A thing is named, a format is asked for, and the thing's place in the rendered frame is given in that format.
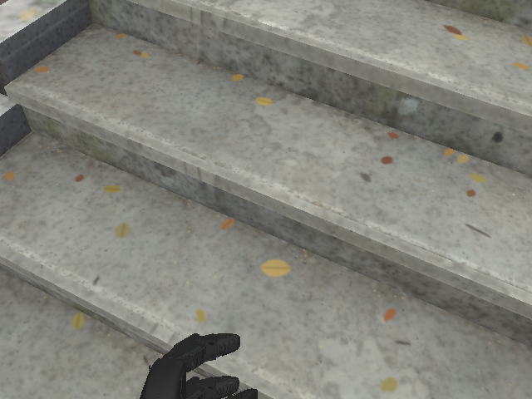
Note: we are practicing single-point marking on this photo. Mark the robot left hand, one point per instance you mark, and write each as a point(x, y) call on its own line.
point(167, 376)

